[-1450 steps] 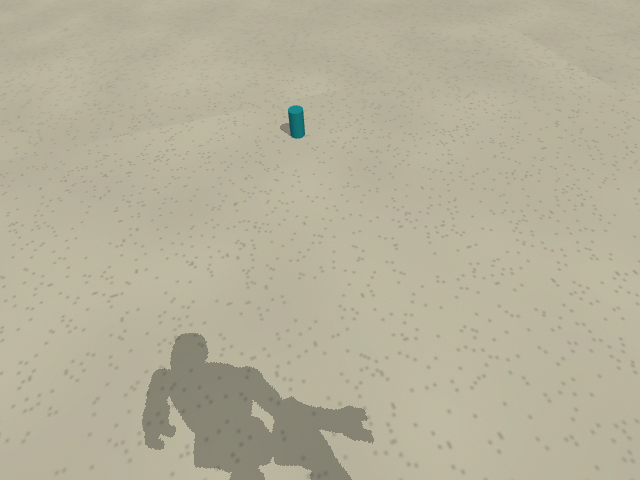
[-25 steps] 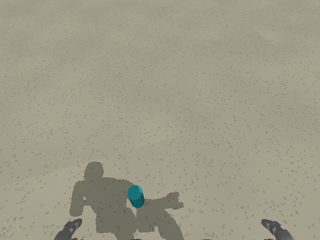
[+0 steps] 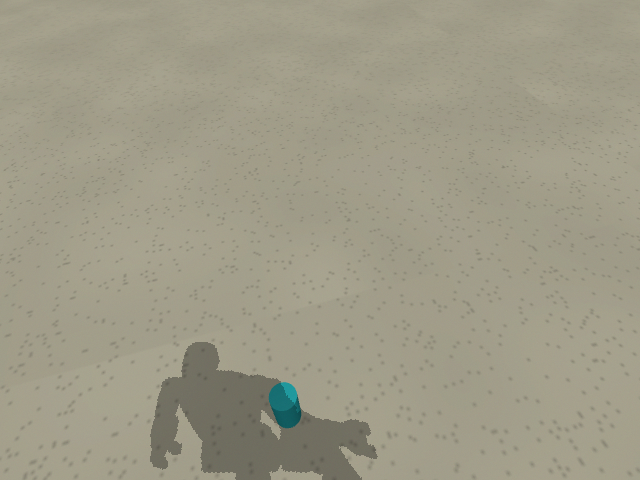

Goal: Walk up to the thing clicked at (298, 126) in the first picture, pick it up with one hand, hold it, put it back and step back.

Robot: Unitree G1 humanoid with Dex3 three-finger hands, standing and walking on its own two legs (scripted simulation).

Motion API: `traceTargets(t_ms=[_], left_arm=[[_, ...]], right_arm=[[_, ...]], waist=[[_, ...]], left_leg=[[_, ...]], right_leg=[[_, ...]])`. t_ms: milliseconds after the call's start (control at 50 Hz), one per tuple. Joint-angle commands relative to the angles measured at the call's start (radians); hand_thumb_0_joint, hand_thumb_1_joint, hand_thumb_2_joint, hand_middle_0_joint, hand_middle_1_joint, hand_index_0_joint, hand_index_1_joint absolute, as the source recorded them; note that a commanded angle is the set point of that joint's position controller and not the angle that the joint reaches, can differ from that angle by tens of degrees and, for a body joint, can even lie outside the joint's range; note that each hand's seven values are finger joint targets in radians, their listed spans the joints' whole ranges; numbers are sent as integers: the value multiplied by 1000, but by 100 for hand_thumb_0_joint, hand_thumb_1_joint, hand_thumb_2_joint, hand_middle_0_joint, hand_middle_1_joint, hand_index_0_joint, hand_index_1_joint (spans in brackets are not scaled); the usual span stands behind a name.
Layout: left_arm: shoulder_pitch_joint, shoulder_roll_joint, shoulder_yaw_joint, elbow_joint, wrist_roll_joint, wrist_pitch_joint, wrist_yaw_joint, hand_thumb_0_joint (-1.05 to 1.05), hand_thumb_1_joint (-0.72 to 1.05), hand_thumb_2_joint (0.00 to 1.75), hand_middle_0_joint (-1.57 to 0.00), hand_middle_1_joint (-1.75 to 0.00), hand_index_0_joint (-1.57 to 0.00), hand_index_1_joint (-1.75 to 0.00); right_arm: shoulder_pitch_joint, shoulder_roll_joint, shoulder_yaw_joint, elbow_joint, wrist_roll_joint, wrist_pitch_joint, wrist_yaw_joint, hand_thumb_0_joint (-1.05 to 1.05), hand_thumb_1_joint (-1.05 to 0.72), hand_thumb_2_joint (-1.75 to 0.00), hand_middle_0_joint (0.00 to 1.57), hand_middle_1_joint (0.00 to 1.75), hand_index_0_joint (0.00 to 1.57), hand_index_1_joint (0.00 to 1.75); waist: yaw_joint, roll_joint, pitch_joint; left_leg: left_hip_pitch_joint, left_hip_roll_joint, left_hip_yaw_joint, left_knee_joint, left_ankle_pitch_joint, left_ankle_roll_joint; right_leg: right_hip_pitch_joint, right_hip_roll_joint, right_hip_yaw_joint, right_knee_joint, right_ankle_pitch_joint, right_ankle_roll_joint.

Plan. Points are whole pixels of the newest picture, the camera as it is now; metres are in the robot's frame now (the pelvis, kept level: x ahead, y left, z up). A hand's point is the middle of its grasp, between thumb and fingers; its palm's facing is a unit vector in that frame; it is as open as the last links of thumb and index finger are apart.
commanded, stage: stand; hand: left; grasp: from the side
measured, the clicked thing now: (285, 405) +0.45 +0.16 -0.70
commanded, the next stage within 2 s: step back in 1.38 s
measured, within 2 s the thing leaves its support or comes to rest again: neither
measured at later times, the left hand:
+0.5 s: hand out of the picture +0.07 +0.24 -0.16, palm faces -0.02 -0.94 -0.34, open 7.4 cm
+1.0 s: hand out of the picture +0.09 +0.24 -0.15, palm faces -0.02 -0.94 -0.34, open 7.4 cm
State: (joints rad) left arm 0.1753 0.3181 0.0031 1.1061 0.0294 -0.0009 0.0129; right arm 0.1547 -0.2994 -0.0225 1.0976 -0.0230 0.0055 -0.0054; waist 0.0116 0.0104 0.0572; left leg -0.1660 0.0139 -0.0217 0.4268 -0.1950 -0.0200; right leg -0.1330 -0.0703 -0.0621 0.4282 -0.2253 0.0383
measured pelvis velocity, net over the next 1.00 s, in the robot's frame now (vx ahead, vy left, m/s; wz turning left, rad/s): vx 0.02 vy -0.01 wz -0.01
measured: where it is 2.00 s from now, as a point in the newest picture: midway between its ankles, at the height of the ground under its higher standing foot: outside the picture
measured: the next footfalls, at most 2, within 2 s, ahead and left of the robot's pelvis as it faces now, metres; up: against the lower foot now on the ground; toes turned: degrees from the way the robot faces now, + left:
none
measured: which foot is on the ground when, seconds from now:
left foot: down 0.00-1.00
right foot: down 0.00-1.00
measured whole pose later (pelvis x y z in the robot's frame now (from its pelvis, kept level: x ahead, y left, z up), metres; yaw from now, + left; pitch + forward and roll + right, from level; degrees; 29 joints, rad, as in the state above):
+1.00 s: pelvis +0.02 -0.01 +0.01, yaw -1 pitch -2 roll +0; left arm 0.10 0.33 0.01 1.16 0.02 -0.01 0.00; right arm 0.11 -0.34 -0.01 1.15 -0.01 0.00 0.00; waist 0.00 0.01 0.05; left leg -0.12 0.04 -0.02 0.32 -0.16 -0.04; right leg -0.10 -0.05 -0.06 0.34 -0.20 0.02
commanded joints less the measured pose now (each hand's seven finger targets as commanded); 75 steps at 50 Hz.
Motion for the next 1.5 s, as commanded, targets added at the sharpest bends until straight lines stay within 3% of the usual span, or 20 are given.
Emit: traceTargets(t_ms=[0, 80, 120, 240, 400, 500, 580, 680, 760, 920, 1000, 1080, 1120, 1340, 1360, 1400, 1420, 1440, 1460, 1480], left_arm=[[-45, 212, 41, -37, 1, -26, 14, 0, 90, 90, -20, -30, -20, -30], [-51, 211, 41, -22, 0, -27, 12, 0, 90, 90, -20, -30, -20, -30], [-63, 216, 43, -20, -3, -31, 13, 0, 90, 90, -20, -30, -20, -30], [-70, 218, 43, -8, -7, -29, 11, 0, 90, 90, -20, -30, -20, -30], [-84, 212, 41, 0, -10, -33, 12, 0, 90, 90, -20, -30, -20, -30], [-88, 212, 41, 5, -12, -29, 9, 0, 90, 90, -20, -30, -20, -30], [-98, 212, 42, 0, -9, -30, 9, 0, 90, 90, -20, -30, -20, -30], [-104, 219, 44, 3, -11, -28, 7, 0, 90, 90, -20, -30, -20, -30], [-110, 217, 46, 2, -13, -32, 7, 0, 90, 90, -20, -30, -20, -30], [-107, 219, 44, -3, -13, -31, 6, 0, 90, 90, -20, -30, -20, -30], [-106, 226, 45, -3, -11, -30, 4, 0, 90, 90, -20, -30, -20, -30], [-101, 227, 46, -6, -15, -31, 3, 0, 90, 90, -20, -30, -20, -30], [-97, 227, 45, -7, -14, -31, 2, 0, 90, 90, -20, -30, -20, -30], [-93, 226, 43, -11, -16, -33, 2, 0, 90, 90, -20, -30, -20, -30], [-93, 311, 100, -35, -41, -20, 2, 0, 90, 90, -20, -30, -20, -30], [-66, 310, 112, -72, -44, -13, 7, 0, 90, 90, -20, -30, -20, -30], [-86, 320, 119, -99, -41, -9, 7, 0, 90, 90, -20, -30, -20, -30], [-118, 325, 124, -129, -34, -4, 9, 0, 90, 90, -20, -30, -20, -30], [-155, 319, 124, -159, -25, 0, 8, 0, 90, 90, -20, -30, -20, -30], [-179, 326, 126, -190, -10, 3, 8, 0, 90, 90, -20, -30, -20, -30]], right_arm=[[-31, -205, -39, -39, -1, -17, -9, 0, -90, -90, 20, 30, 20, 30], [-38, -205, -37, -31, 0, -16, -8, 0, -90, -90, 20, 30, 20, 30], [-33, -203, -35, -28, 2, -20, -8, 0, -90, -90, 20, 30, 20, 30], [-40, -212, -29, -17, 3, -20, -8, 0, -90, -90, 20, 30, 20, 30], [-56, -219, -21, -11, 5, -24, -11, 0, -90, -90, 20, 30, 20, 30], [-57, -230, -20, 0, 7, -24, -13, 0, -90, -90, 20, 30, 20, 30], [-71, -230, -21, -4, 7, -27, -13, 0, -90, -90, 20, 30, 20, 30], [-76, -233, -21, 0, 7, -26, -13, 0, -90, -90, 20, 30, 20, 30], [-68, -235, -19, 0, 8, -30, -13, 0, -90, -90, 20, 30, 20, 30], [-83, -239, -20, 0, 8, -29, -11, 0, -90, -90, 20, 30, 20, 30], [-80, -239, -21, 0, 8, -27, -9, 0, -90, -90, 20, 30, 20, 30], [-79, -244, -21, 2, 8, -29, -9, 0, -90, -90, 20, 30, 20, 30], [-78, -238, -19, 3, 9, -29, -7, 0, -90, -90, 20, 30, 20, 30], [-73, -241, -16, 1, 10, -27, -6, 0, -90, -90, 20, 30, 20, 30], [-112, -299, -43, -43, 18, -9, 1, 0, -90, -90, 20, 30, 20, 30], [-79, -269, -46, -76, 32, 0, 1, 0, -90, -90, 20, 30, 20, 30], [-51, -263, -51, -90, 34, 8, 2, 0, -90, -90, 20, 30, 20, 30], [-35, -262, -61, -105, 31, 17, 3, 0, -90, -90, 20, 30, 20, 30], [-22, -255, -67, -118, 29, 27, 7, 0, -90, -90, 20, 30, 20, 30], [4, -259, -74, -135, 23, 36, 11, 0, -90, -90, 20, 30, 20, 30]], waist=[[-4, 0, -2], [-2, 1, 0], [-6, -18, -29], [-4, -3, -28], [1, -13, -54], [-2, 7, -55], [-2, -6, -76], [-3, -5, -60], [-8, -10, -87], [-6, -2, -84], [-10, -9, -63], [-7, 9, -78], [-6, -1, -64], [-11, -17, -67], [-10, -21, 47], [-17, -49, -48], [-26, -83, -82], [-32, -125, -113], [-42, -170, -120], [-45, -202, -117]], left_leg=[[-34, 79, -88, -122, -57, 34], [-57, 79, -92, -130, -77, 35], [-15, 85, -84, -112, 12, 37], [-20, 87, -81, -126, 14, 34], [18, 101, -73, -119, 165, 34], [14, 101, -69, -135, 139, 27], [44, 109, -65, -130, 209, 27], [31, 106, -65, -150, 143, 24], [57, 112, -56, -133, 210, 27], [56, 114, -54, -139, 190, 24], [45, 111, -59, -159, 137, 23], [57, 115, -55, -145, 175, 25], [43, 110, -55, -158, 130, 21], [52, 114, -53, -150, 162, 23], [-51, 84, -58, -15, 317, 56], [-38, 45, -8, 119, 337, 55], [-49, 12, 12, 194, 263, 53], [-47, -17, 21, 287, 100, 56], [-68, -46, 9, 381, -153, 64], [-82, -40, -26, 468, -292, 77]], right_leg=[[-28, -58, 82, -138, -93, -45], [-18, -58, 83, -142, -98, -43], [-6, -71, 94, -144, -34, -47], [8, -66, 89, -144, -14, -44], [47, -73, 82, -134, 134, -41], [53, -69, 77, -145, 109, -40], [53, -71, 74, -137, 171, -39], [43, -69, 75, -151, 114, -39], [63, -76, 81, -141, 189, -40], [59, -75, 80, -148, 170, -41], [33, -68, 76, -158, 111, -44], [51, -76, 86, -150, 154, -46], [39, -71, 81, -160, 112, -44], [40, -72, 83, -155, 148, -44], [-14, -70, 106, -76, 338, -61], [21, -115, 125, -46, 485, -123], [19, -158, 157, -52, 481, -162], [-11, -211, 190, -59, 470, -212], [-45, -260, 220, -57, 470, -250], [-98, -298, 238, -35, 456, -284]])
